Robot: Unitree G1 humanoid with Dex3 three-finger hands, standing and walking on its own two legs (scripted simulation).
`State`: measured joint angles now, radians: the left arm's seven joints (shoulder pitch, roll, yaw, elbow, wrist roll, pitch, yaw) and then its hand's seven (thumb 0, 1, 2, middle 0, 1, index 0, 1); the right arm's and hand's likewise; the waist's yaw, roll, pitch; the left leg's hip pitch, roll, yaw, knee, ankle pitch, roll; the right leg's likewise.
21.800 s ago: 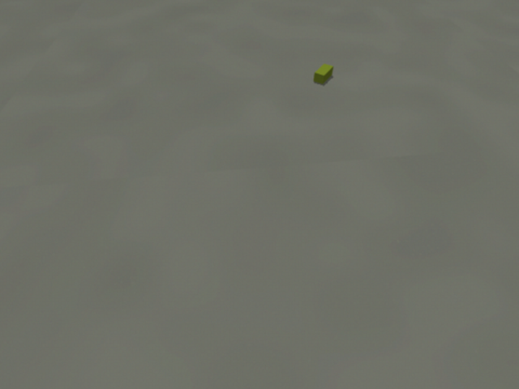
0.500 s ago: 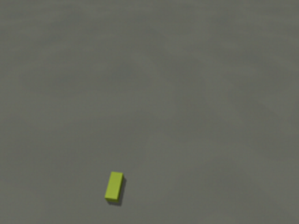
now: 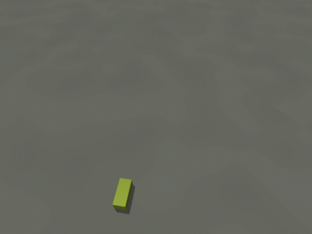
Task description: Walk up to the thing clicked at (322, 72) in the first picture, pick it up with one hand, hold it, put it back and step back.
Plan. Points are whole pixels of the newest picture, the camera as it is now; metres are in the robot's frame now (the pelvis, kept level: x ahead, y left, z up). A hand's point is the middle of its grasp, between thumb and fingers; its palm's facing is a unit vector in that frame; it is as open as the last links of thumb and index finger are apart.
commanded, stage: stand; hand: left
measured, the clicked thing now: (123, 193) +0.48 +0.21 -0.75
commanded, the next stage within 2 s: walk up in 1.22 s
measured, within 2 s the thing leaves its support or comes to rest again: neither
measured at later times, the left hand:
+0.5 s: hand out of the picture +0.09 +0.25 -0.16, palm faces -0.02 -0.94 -0.33, open 7.4 cm
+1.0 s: hand out of the picture +0.08 +0.24 -0.16, palm faces -0.02 -0.94 -0.34, open 7.4 cm
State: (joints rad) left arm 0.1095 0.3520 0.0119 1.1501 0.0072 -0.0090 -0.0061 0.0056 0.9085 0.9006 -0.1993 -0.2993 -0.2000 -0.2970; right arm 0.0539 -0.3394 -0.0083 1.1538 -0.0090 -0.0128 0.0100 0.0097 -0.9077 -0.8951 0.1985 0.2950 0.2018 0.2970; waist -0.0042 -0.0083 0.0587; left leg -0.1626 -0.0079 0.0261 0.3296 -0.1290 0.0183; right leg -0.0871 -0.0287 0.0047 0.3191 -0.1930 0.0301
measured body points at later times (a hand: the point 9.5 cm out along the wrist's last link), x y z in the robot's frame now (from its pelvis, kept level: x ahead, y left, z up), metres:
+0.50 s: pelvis +0.01 +0.00 +0.00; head +0.02 +0.00 +0.45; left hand +0.09 +0.30 -0.13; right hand +0.09 -0.30 -0.13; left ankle +0.03 +0.11 -0.75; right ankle -0.01 -0.14 -0.75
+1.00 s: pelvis +0.01 -0.01 +0.00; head +0.02 -0.01 +0.45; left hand +0.08 +0.29 -0.13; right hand +0.09 -0.31 -0.13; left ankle +0.03 +0.11 -0.75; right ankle -0.01 -0.14 -0.75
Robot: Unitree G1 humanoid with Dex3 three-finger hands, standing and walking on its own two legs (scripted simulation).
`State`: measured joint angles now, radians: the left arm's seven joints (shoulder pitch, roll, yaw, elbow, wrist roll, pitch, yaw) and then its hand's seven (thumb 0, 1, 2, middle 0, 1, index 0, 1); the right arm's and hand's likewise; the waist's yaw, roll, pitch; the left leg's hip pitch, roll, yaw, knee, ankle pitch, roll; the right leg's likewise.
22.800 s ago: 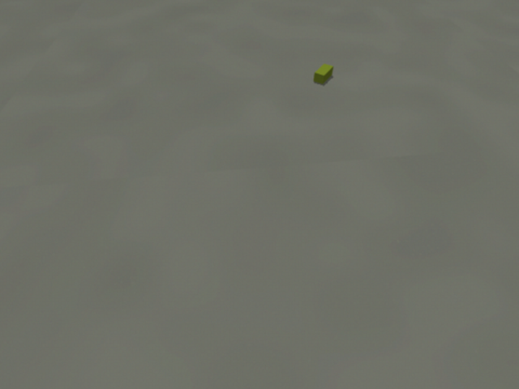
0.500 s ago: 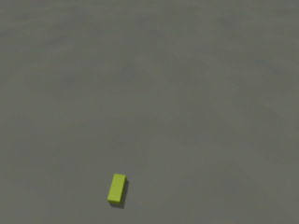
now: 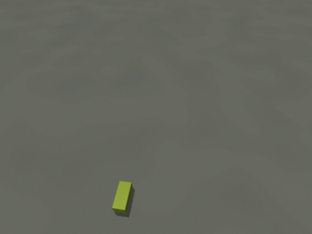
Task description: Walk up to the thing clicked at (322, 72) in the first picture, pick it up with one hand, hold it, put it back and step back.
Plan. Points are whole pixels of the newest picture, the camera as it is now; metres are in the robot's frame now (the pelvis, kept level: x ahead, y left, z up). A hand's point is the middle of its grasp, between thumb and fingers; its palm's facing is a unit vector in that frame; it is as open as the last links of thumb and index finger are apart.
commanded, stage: stand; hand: left
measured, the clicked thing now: (122, 196) +0.47 +0.22 -0.75
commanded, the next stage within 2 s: walk up in 0.22 s
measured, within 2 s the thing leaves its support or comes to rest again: neither
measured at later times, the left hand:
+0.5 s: hand out of the picture +0.08 +0.24 -0.16, palm faces -0.03 -0.91 -0.40, open 7.4 cm
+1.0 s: hand (88, 230) +0.18 +0.22 -0.17, palm faces +0.08 -0.92 -0.38, open 7.4 cm
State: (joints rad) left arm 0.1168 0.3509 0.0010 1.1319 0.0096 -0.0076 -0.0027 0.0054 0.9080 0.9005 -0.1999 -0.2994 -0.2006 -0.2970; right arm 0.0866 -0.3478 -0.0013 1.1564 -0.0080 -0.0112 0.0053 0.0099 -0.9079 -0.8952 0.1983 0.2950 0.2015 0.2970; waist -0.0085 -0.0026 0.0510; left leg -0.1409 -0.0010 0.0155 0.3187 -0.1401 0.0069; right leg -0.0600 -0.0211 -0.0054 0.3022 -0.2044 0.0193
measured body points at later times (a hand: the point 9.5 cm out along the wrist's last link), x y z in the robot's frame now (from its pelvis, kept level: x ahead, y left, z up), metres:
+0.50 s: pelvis +0.03 -0.05 -0.01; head +0.05 -0.06 +0.44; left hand +0.09 +0.28 -0.13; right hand +0.05 -0.38 -0.14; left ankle +0.02 +0.11 -0.75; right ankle +0.07 -0.19 -0.75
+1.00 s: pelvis +0.10 -0.06 -0.02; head +0.15 -0.04 +0.42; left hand +0.18 +0.26 -0.15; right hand +0.23 -0.36 -0.14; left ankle +0.12 +0.07 -0.75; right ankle +0.08 -0.19 -0.74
